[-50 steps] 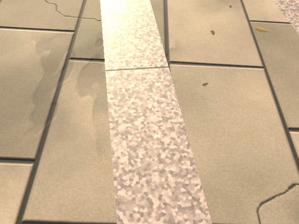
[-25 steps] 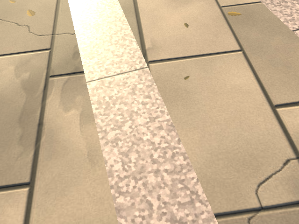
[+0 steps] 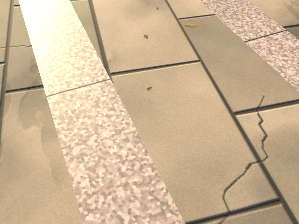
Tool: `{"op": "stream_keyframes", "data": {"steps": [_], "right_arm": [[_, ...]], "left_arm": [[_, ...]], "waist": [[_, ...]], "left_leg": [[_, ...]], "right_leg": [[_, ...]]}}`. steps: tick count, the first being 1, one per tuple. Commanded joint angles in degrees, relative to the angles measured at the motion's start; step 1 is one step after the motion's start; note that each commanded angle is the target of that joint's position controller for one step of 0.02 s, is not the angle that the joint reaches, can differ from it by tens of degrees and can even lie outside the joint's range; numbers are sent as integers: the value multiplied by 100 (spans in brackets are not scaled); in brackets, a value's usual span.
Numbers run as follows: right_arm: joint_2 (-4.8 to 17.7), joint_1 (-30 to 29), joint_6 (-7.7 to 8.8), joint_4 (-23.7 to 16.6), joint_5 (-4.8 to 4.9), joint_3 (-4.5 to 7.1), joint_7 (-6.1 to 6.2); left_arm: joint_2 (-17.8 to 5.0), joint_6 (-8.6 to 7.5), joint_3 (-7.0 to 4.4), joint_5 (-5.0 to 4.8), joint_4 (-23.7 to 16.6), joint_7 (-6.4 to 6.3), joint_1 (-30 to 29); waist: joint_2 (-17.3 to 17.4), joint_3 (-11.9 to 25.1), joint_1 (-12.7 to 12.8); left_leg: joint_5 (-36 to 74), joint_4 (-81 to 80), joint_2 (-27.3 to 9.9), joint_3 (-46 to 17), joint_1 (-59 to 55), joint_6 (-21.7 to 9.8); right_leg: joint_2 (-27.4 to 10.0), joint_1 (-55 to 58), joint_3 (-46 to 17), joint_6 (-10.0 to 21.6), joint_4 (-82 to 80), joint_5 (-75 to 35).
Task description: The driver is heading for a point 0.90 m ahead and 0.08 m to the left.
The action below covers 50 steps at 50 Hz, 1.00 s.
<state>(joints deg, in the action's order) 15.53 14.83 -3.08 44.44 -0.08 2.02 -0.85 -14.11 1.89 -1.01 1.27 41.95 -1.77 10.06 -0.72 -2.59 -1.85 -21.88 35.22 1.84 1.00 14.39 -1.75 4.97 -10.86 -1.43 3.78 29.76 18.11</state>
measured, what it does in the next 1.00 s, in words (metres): walks ahead: left foot, then right foot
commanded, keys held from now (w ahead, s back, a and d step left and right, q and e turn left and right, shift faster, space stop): q+shift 0.20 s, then shift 0.18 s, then e+shift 0.20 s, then w+e+shift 0.26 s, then w+shift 0.16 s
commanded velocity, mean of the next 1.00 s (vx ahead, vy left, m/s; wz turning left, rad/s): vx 0.22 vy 0.00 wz -0.03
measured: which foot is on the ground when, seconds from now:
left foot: up 0.00-0.00, down 0.02-0.52, up 0.54-0.80, down 0.82-1.00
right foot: down 0.00-0.02, up 0.04-0.48, down 0.50-0.82, up 0.84-1.00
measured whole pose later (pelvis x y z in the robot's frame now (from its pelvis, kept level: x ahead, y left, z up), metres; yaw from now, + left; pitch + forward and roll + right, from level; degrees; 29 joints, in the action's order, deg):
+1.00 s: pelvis +0.12 +0.00 +0.01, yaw -3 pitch +3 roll +0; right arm 17.7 20.2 4.7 45.1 -2.3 1.7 0.7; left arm -18.6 -0.4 -3.9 2.4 39.9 3.9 8.2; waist -1.6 2.3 -3.0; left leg -17.0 18.0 0.8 1.2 4.4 -1.2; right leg 3.0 -36.8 -6.4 1.9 61.9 12.5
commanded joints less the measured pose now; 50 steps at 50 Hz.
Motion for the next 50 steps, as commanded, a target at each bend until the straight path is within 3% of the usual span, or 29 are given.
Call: {"op": "stream_keyframes", "data": {"steps": [1,2,3,4,5,6,8,12,19,22,24,25,26,27,28,29,30,31,32,36,39,40,41,42,43,44,45,47,50], "right_arm": [[927,125,217,-434,-91,236,20],[1707,201,254,-515,-61,454,3],[1603,908,254,-302,-19,479,-31],[1392,780,240,-296,20,467,-8],[1190,365,187,-387,35,440,33],[1066,39,127,-490,41,414,77],[1034,34,76,-548,51,430,93],[1164,348,54,-523,18,516,110],[1133,261,26,-568,-125,440,143],[764,-83,48,-540,-172,236,175],[643,-220,73,-417,-125,102,229],[723,9,110,-335,-173,113,253],[748,249,126,-362,-224,141,273],[907,191,66,-430,-122,198,315],[1059,-71,55,-451,-138,222,353],[1021,-302,83,-502,-124,222,330],[945,-312,130,-500,-173,194,251],[906,-448,166,-564,-208,186,141],[857,-549,210,-607,-228,165,53],[627,-947,426,-704,-159,67,2],[549,-433,494,-613,25,37,121],[627,168,506,-433,55,71,237],[1069,831,542,-264,-21,187,362],[1406,639,591,-373,-66,248,434],[1832,125,584,-548,-251,361,450],[1388,-101,640,-554,-315,287,372],[1064,-126,715,-527,-260,191,284],[992,198,848,-386,-243,149,207],[988,823,954,-71,-209,168,90]], "left_arm": [[-1037,-78,-354,-33,-310,-82,11],[-745,-67,-275,-12,-633,-75,-189],[-725,-27,-237,69,-663,-112,-298],[-735,-17,-233,44,-575,-86,-194],[-767,-30,-243,6,-512,-54,-258],[-821,-46,-261,-8,-523,-22,-339],[-826,-32,-247,36,-514,71,-302],[-779,13,-197,-17,-558,95,-376],[-877,-6,-174,-50,-555,58,-447],[-758,-27,-106,-93,-346,64,-107],[-545,-47,-34,-73,-149,53,145],[-752,-87,-65,-23,-198,25,-42],[-1301,-146,-152,33,-295,20,-17],[-1669,-131,-251,-42,-210,99,-19],[-1504,-141,-271,-46,-104,184,331],[-1475,-143,-313,-68,-15,221,484],[-1433,-106,-366,-77,64,228,599],[-1427,-72,-407,-64,77,217,577],[-1421,-47,-438,-41,73,226,488],[-1341,-103,-534,-76,12,301,395],[-1326,-96,-601,-44,-246,353,-279],[-1259,-82,-609,-19,-364,342,-593],[-1046,-135,-584,-64,-478,317,-719],[-406,-205,-413,-175,-477,280,-156],[-495,-274,-334,-116,-771,305,-498],[-801,-299,-362,-39,-831,353,-759],[-856,-327,-383,31,-713,441,-587],[-841,-320,-376,137,-529,586,-214],[-801,-300,-319,152,-684,640,-665]], "waist": [[353,409,-3],[1398,212,83],[1280,451,-179],[775,332,-24],[454,140,90],[426,119,180],[508,448,149],[538,609,-20],[781,504,-127],[795,577,19],[704,486,244],[434,366,130],[-531,412,0],[-1106,318,-30],[-1103,176,184],[-951,119,257],[-631,379,212],[-738,288,222],[-978,166,201],[-679,153,254],[-688,260,-139],[-528,200,-497],[-221,330,-714],[1217,672,-425],[1252,510,-277],[484,203,-124],[265,115,-14],[481,128,3],[579,-289,-204]], "left_leg": [[1477,-1501,-581,-1347,-581,-404],[4045,-1581,-1961,-3442,-1192,-1189],[4825,-1644,-2284,-3937,-1363,-1826],[4465,-1524,-1987,-3407,-1362,-1842],[3917,-1529,-1574,-2880,-1154,-1582],[3573,-1556,-1221,-2592,-1116,-1287],[3852,-1466,-877,-2364,-1281,-1094],[3630,-1369,-819,-2506,-1438,-1035],[3512,-1266,-824,-2769,-825,-969],[3545,-1260,-831,-2483,-447,-824],[2694,-1198,-718,-2224,12,-547],[2043,-1042,-562,-2097,173,-324],[994,-200,-117,-1549,301,-122],[-409,35,500,-789,527,21],[-960,633,440,-671,767,80],[-1004,1225,462,-680,1057,120],[-865,1497,356,-708,1122,150],[-698,1553,236,-704,1231,152],[-626,1564,221,-606,1268,182],[-416,674,292,-444,857,349],[-49,-941,450,-285,-617,252],[608,-1890,399,-105,-1577,183],[609,-2077,-95,-290,-3154,79],[-958,-2290,-1865,-2055,-3369,-77],[-2446,-2730,-2858,-3896,-2365,-718],[-2384,-2677,-2750,-3718,-1860,-881],[-1999,-2618,-2308,-3097,-1758,-772],[-1322,-2729,-1746,-2140,-1646,-613],[-744,-2958,-1525,-1520,-1614,-661]], "right_leg": [[-1093,-186,-445,189,1034,-2207],[106,-1875,331,-318,2106,711],[166,-2227,-161,-348,3068,2104],[-54,-2358,-386,-380,3528,1744],[-228,-2427,-424,-431,3543,1209],[-326,-2454,-427,-488,3319,822],[-296,-2303,-319,-634,3122,492],[-300,-2355,-235,-741,2526,367],[-325,-1623,-147,-570,1779,385],[-425,-609,-5,-424,872,326],[-379,509,-16,-295,-657,-664],[-538,703,-590,-203,-995,-973],[-1553,727,-1929,8,-1275,-1665],[-2170,309,-2846,814,-1311,-2360],[-2260,297,-3324,1126,-1407,-2480],[-2058,394,-3218,1113,-1376,-2277],[-1659,503,-2973,961,-1450,-430],[-1430,335,-2966,856,-1723,1351],[-1276,121,-3018,820,-1972,2134],[-945,-280,-2968,803,-1930,1545],[-543,-1209,-2780,468,-1591,1195],[-251,-1829,-2559,168,-1230,1242],[223,-3119,-1929,-353,-487,1303],[437,-3598,-1124,-224,1646,1542],[-4,-4236,-775,-201,2500,700],[-511,-4194,-834,-164,2992,148],[-477,-4164,-850,-163,3162,-147],[-405,-3987,-703,-189,3454,-482],[-373,-4311,-682,-177,3375,-804]]}}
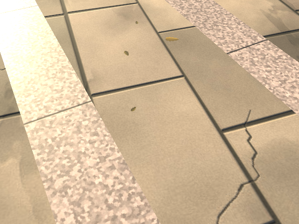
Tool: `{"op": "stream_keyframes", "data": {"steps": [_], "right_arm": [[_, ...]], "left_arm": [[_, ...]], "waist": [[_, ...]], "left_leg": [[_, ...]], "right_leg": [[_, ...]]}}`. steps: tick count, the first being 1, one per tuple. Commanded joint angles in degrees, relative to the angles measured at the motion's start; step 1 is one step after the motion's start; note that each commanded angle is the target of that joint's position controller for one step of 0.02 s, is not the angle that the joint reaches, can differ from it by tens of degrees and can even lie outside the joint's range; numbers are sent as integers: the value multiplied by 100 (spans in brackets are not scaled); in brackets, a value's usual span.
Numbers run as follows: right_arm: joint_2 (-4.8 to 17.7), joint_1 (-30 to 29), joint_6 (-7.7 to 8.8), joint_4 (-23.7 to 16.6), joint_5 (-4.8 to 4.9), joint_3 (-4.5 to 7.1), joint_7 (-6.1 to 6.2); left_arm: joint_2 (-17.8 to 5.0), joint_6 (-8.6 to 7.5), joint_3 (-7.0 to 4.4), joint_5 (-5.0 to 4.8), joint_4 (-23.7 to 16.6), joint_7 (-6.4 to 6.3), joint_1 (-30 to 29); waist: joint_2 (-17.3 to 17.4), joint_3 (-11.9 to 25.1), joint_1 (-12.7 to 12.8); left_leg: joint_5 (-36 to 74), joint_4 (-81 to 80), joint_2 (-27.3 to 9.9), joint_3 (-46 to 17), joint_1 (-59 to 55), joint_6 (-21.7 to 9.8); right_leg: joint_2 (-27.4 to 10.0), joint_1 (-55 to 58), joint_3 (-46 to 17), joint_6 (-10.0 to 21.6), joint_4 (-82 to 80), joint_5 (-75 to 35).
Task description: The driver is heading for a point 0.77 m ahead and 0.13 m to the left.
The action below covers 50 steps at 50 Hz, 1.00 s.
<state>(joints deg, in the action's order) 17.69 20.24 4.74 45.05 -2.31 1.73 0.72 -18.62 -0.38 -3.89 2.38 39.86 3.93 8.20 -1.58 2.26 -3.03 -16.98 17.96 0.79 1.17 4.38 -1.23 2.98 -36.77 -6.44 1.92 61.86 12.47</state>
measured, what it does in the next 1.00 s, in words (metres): walks ahead, turning left: right foot, then left foot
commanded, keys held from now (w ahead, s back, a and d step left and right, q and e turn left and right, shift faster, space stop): w+shift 0.06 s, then w+q+shift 0.22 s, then q+shift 0.72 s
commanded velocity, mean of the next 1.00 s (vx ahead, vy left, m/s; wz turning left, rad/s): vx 0.46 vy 0.00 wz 0.61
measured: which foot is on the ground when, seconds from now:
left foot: down 0.00-0.24, up 0.26-0.62, down 0.64-1.00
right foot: up 0.00-0.20, down 0.22-0.64, up 0.66-1.00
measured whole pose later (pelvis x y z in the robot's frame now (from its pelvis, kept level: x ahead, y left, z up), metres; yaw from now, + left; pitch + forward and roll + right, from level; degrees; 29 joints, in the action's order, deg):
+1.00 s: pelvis +0.52 -0.06 -0.01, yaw +38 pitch +0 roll -2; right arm 17.9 15.5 -2.9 41.7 -0.3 5.5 -0.2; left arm -16.7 3.3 -1.7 1.9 38.9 -2.0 4.2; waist -1.1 -5.8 -3.9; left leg -3.4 24.5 14.0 -13.8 18.4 -7.0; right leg -1.3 -33.2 -9.8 -4.0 54.8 17.1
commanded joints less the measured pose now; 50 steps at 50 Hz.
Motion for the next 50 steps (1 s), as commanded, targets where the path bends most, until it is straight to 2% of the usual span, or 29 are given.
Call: {"op": "stream_keyframes", "data": {"steps": [1,5,7,9,10,11,12,13,14,15,16,17,18,20,24,27,29,30,31,32,33,34,35,36,37,38,42,47,50], "right_arm": [[742,439,191,-54,31,195,-87],[602,645,210,198,84,136,-106],[749,730,182,354,123,161,-108],[1083,729,147,488,140,232,-107],[1218,656,127,543,165,267,-102],[1227,429,149,473,201,267,-105],[391,649,170,212,230,82,-169],[188,570,189,-44,362,62,-188],[553,13,109,-83,337,193,-169],[431,-60,79,-76,290,169,-193],[292,-53,12,93,251,164,-206],[126,318,-102,166,197,151,-218],[89,425,-237,249,127,164,-224],[-9,144,-400,118,112,192,-275],[-240,-672,-399,-306,94,89,-437],[-135,-718,-383,-359,39,85,-572],[99,-123,-431,-268,-9,179,-505],[283,371,-444,-190,-40,264,-432],[553,1051,-417,-14,-70,394,-318],[834,818,-379,7,-12,490,-167],[1380,400,-413,-219,83,557,-174],[1721,313,-455,-576,223,711,-213],[1356,-249,-540,-798,254,669,-157],[912,-511,-588,-805,267,542,-116],[706,-591,-589,-695,263,466,-102],[652,-607,-567,-683,265,461,-78],[897,-529,-532,-638,189,554,-102],[982,-438,-697,-697,207,625,-60],[999,-292,-730,-681,178,650,-63]], "left_arm": [[-352,-77,-14,48,-564,81,-714],[-221,-130,145,36,-963,208,-1638],[-80,-172,233,0,-1018,219,-1734],[-250,-209,157,-7,-836,70,-1000],[-450,-250,52,-16,-522,-52,101],[-752,-298,-92,43,-150,-188,1316],[-1409,-353,-255,222,-32,-328,2030],[-1618,-366,-277,179,-88,-338,2233],[-1247,-349,-204,150,-2,-349,1634],[-769,-382,-80,120,11,-348,1209],[-386,-431,23,134,51,-316,1020],[-315,-434,50,53,61,-355,784],[-170,-483,88,-15,104,-357,772],[-8,-604,130,-129,238,-330,758],[60,-607,146,-212,266,-461,253],[-331,-612,28,-261,294,-577,398],[-601,-530,-74,-319,257,-611,410],[-662,-455,-105,-342,222,-595,384],[-611,-385,-101,-372,172,-548,277],[-254,-329,-26,-333,253,-458,483],[183,-215,63,-146,48,-472,1271],[-89,-145,86,-87,-170,-515,1712],[-379,-107,82,-6,-97,-557,1452],[-522,-82,36,39,-153,-567,881],[-464,-40,40,71,-237,-594,562],[-447,61,44,72,-249,-613,547],[-193,275,117,10,-272,-616,400],[-291,353,80,-38,-457,-607,-273],[-368,286,64,-65,-459,-623,-484]], "waist": [[656,-891,-149],[788,-1155,-197],[885,-1164,-158],[1008,-651,286],[948,-44,879],[806,607,1542],[-517,1597,1503],[-1242,2329,1426],[-539,1228,1176],[-216,361,882],[-34,-174,649],[-386,-178,331],[-520,-280,210],[-494,-537,46],[-666,-769,-117],[-394,-416,-95],[-331,8,-350],[-292,287,-571],[-102,595,-868],[667,218,-669],[1218,216,134],[1198,1843,57],[424,1439,128],[-93,636,181],[-198,182,311],[-142,55,367],[-90,397,329],[484,150,61],[675,-3,-55]], "left_leg": [[-1027,-1298,-1424,-1373,-643,-748],[271,-1724,-1376,-739,-127,-812],[1627,-1706,-1454,-656,82,-813],[4755,-559,-1471,-436,-97,-766],[5782,722,-1377,-285,153,-704],[4907,2330,-1100,-167,1240,-605],[1006,4637,-413,-114,2908,-529],[-978,5903,53,-745,3569,-626],[-314,6295,-230,-840,4014,-675],[183,5998,-530,-691,3968,-616],[309,5668,-702,-681,3571,-509],[238,5564,-697,-493,3380,-348],[64,5551,-751,-381,3131,-220],[157,5411,-671,-228,3255,-154],[1594,3368,-401,330,2933,-200],[2366,2085,14,808,1842,-348],[1956,2018,325,901,1167,-583],[1727,1960,401,755,613,-753],[1850,1537,496,559,-140,-916],[3185,1075,89,-97,-485,-1077],[7998,1964,-1167,-2246,-1061,-1676],[6327,794,-1996,-4054,-1877,-2623],[3616,202,-1901,-4210,-1278,-2549],[2309,-61,-1537,-3768,-433,-2230],[2144,-155,-1172,-3398,137,-1906],[2414,-163,-964,-2972,576,-1677],[3019,96,-481,-2591,866,-1049],[357,-202,-197,-3251,669,-660],[2,-191,-176,-3619,418,-702]], "right_leg": [[-172,-1817,-154,-7,-14,-298],[-485,-823,764,6,-1641,-571],[-464,183,1083,147,-2220,-389],[-13,1464,1204,307,-2478,312],[211,2833,1198,382,-2707,302],[-143,4624,800,412,-2821,207],[-1919,6285,-1305,536,-3310,2785],[-2964,6095,-3799,612,-4581,4458],[-2694,5165,-3345,473,-4758,4048],[-2545,4272,-2275,475,-4710,2473],[-2204,3568,-1247,319,-4609,230],[-2107,3292,-649,349,-4694,-539],[-2093,2897,-234,415,-4718,-1610],[-1979,2761,597,422,-4669,-3665],[-1381,2466,1950,259,-4807,-3811],[-1423,2752,2192,172,-4203,-4345],[-1632,3058,2127,90,-3059,-5336],[-1726,2983,2036,51,-2094,-5260],[-1608,2722,1957,-82,-686,-4294],[-797,1830,1982,-267,946,166],[-69,356,1545,-549,2886,2797],[1,-42,293,-617,3206,2360],[-259,-182,100,-527,2896,1930],[-433,-189,86,-494,2268,1601],[-539,-61,73,-505,1679,1436],[-622,283,89,-528,1210,1279],[-550,723,111,-603,331,840],[-368,202,-138,-622,-460,401],[-229,82,-259,-562,-893,414]]}}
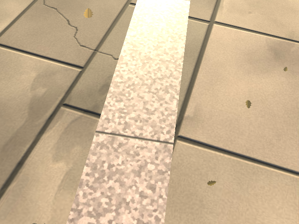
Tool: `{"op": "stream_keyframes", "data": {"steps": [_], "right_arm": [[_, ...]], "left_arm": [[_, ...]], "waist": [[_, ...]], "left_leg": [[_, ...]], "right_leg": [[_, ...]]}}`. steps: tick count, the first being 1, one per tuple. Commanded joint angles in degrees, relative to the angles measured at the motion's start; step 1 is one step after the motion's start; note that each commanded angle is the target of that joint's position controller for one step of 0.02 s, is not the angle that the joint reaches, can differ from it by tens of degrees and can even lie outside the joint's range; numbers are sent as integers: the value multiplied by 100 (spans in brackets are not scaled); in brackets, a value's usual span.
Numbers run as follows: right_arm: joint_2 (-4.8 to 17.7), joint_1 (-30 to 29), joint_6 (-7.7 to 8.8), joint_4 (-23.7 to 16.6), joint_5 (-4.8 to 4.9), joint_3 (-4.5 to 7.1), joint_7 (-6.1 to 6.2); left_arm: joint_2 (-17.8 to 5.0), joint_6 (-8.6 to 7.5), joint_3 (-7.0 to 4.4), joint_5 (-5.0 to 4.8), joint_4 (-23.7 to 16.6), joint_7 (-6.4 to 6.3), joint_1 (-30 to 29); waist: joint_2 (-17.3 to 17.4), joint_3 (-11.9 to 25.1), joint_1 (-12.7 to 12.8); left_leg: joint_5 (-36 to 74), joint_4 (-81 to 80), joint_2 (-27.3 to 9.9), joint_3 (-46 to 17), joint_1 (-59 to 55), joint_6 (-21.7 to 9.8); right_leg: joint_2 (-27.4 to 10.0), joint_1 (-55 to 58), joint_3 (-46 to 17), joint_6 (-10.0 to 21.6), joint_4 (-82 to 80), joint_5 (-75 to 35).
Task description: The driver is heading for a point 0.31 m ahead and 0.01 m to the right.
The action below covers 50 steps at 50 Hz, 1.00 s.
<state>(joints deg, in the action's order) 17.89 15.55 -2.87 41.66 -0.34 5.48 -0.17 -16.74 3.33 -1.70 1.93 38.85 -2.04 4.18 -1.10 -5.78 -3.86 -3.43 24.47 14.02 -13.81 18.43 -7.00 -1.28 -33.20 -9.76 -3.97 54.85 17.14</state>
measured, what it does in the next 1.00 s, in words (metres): walks ahead: right foot, then left foot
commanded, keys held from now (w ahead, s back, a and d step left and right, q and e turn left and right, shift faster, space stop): shift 0.36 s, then w+shift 0.18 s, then shift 0.46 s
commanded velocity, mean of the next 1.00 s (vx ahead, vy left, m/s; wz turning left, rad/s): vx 0.17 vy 0.00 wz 0.23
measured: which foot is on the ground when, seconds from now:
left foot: down 0.00-0.24, up 0.26-0.78, down 0.80-1.00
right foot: up 0.00-0.22, down 0.24-0.82, up 0.84-1.00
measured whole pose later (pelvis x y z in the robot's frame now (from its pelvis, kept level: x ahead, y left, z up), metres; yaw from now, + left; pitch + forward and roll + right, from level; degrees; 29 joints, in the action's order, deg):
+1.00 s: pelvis +0.16 -0.03 +0.01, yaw +12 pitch -1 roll -1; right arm 11.2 10.6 2.4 52.0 -0.5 -1.4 1.0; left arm -13.4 0.5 -1.1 1.5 53.8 -0.6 18.8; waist -2.8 -2.8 2.0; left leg -9.2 20.1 4.1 1.1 10.2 -4.9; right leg -0.2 -19.7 -0.7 -0.2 48.9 23.2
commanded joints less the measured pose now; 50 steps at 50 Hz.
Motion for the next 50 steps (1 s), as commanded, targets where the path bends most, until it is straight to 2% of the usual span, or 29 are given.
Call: {"op": "stream_keyframes", "data": {"steps": [1,7,9,11,12,13,14,15,16,17,18,19,20,21,23,27,30,33,35,37,39,40,41,42,43,44,45,48,50], "right_arm": [[968,190,34,-334,-33,268,27],[883,121,19,-331,-125,171,-3],[893,-17,1,-332,-136,137,-7],[862,-120,-2,-282,-66,81,36],[706,106,28,-209,-22,26,58],[371,602,68,-169,-23,-66,64],[882,260,81,-258,-65,66,118],[1039,78,94,-236,-148,103,137],[948,51,88,-147,-127,81,97],[827,116,58,-42,-93,46,53],[761,184,24,38,-83,24,11],[709,266,17,110,-127,-23,-30],[677,199,34,127,-175,-55,-87],[702,24,70,110,-201,-67,-139],[695,-315,157,119,-221,-95,-194],[533,-826,341,138,-223,-203,-230],[316,-1113,431,163,-195,-300,-209],[139,-1243,483,173,-153,-396,-162],[112,-1183,495,204,-100,-433,-101],[56,-975,509,309,-75,-469,-28],[105,-468,551,540,-124,-456,68],[360,-146,588,630,-177,-392,138],[750,243,602,627,-218,-347,188],[1128,266,489,714,-24,-232,178],[712,188,469,718,80,-289,118],[361,-129,493,672,82,-402,78],[99,-409,507,640,32,-483,73],[-29,-531,596,776,-26,-560,148],[9,-420,617,918,-20,-568,161]], "left_arm": [[-579,-114,-160,-33,-319,-31,-42],[-657,-243,-146,-131,-214,-5,95],[-701,-271,-154,-178,-135,-16,363],[-689,-314,-158,-158,-18,-68,739],[-825,-333,-178,-103,-55,-116,543],[-1126,-312,-182,-43,-275,-138,294],[-1461,-269,-244,26,-311,-72,219],[-1222,-264,-234,-66,-128,-8,524],[-931,-279,-154,-135,-99,42,391],[-831,-281,-130,-118,-111,65,283],[-797,-282,-115,-116,-99,42,283],[-764,-287,-108,-80,-13,70,586],[-828,-288,-140,-65,121,121,857],[-873,-300,-170,-72,215,153,999],[-903,-384,-220,-87,381,172,1304],[-896,-601,-286,-120,662,185,1747],[-739,-678,-268,-104,875,184,2021],[-680,-689,-251,-65,1048,195,2184],[-627,-667,-231,-51,1132,214,2228],[-570,-634,-195,-93,1204,203,2199],[-481,-613,-135,-157,1226,172,2091],[-309,-653,-63,-178,1179,173,2064],[-4,-673,28,-143,981,165,2083],[-85,-544,1,-157,1103,78,2526],[-498,-426,-106,-42,1234,35,2435],[-331,-385,-83,12,1272,68,2293],[-173,-358,-47,5,1336,94,2243],[-56,-285,-30,-25,1481,145,2220],[8,-213,-21,-63,1553,120,2150]], "waist": [[688,813,30],[945,860,29],[966,865,158],[789,793,428],[167,770,311],[-895,954,50],[-941,614,273],[-508,613,300],[-346,529,232],[-410,525,207],[-618,578,209],[-703,795,317],[-892,722,426],[-1003,512,516],[-832,302,651],[-680,321,784],[-547,134,848],[-651,202,831],[-722,317,743],[-639,445,577],[-359,630,261],[-26,903,117],[923,1242,75],[1343,1201,157],[682,829,191],[603,560,323],[540,458,467],[617,693,685],[623,780,704]], "left_leg": [[-1220,-789,-1533,-2126,-1110,-162],[225,-439,-1603,-2193,-918,-307],[544,-368,-1591,-2282,-701,-219],[-57,-181,-1415,-2271,-335,58],[-1482,296,-1060,-1896,14,342],[-2519,1453,-470,-889,281,624],[-2949,2290,51,-42,855,686],[-2697,2920,-317,-77,628,734],[-2369,3167,-388,-89,539,746],[-2146,3440,-364,-15,486,802],[-2054,3652,-352,72,540,841],[-1926,3686,-399,186,683,828],[-1849,3654,-475,305,1034,807],[-1792,3607,-576,400,1412,806],[-1586,3406,-798,534,1796,826],[-1222,2751,-1273,1057,1923,884],[-1327,2041,-1351,1274,1740,888],[-1513,1371,-1297,1458,1170,776],[-1415,1075,-1206,1602,608,639],[-903,685,-1137,1654,-89,481],[-232,-202,-1161,1510,-1305,322],[-109,-373,-1735,908,-2098,226],[887,-502,-3071,-509,-2804,17],[1199,-792,-3808,-1413,-2314,-730],[1092,-777,-3567,-1238,-1994,-866],[1289,-859,-3239,-776,-1691,-742],[1585,-967,-2955,-333,-1427,-571],[3044,-882,-2510,517,-1056,-389],[3089,-827,-2434,691,-1007,-369]], "right_leg": [[217,-270,80,63,-307,-44],[432,769,297,321,-1184,316],[497,1428,358,407,-1832,379],[409,2326,389,501,-3195,-358],[-14,2724,-78,599,-3789,-466],[-1355,2971,-1467,888,-4178,-188],[-1887,2261,-2315,1555,-4263,-937],[-1845,2037,-2117,1760,-4084,-1307],[-1437,1945,-1507,1622,-3969,-1398],[-1064,1972,-990,1470,-3871,-1573],[-893,2113,-764,1400,-3816,-1785],[-768,2429,-755,1341,-4009,-563],[-721,2681,-967,1308,-4277,955],[-774,2855,-1213,1314,-4495,1757],[-878,3147,-1429,1339,-4681,2021],[-925,3461,-1371,1417,-4861,1645],[-873,3411,-1034,1552,-4786,414],[-888,3147,-706,1642,-4429,-930],[-938,2859,-552,1627,-4114,-2170],[-942,2590,-440,1497,-3763,-3113],[-728,2103,-254,1169,-3204,-3009],[-499,1728,-32,955,-2682,-2424],[-85,1071,452,777,-1592,-188],[475,719,1034,685,-761,1782],[261,613,874,655,-141,1778],[151,560,784,611,13,1468],[15,724,731,533,-74,1130],[-3,1469,807,340,-348,494],[19,1680,872,275,-681,399]]}}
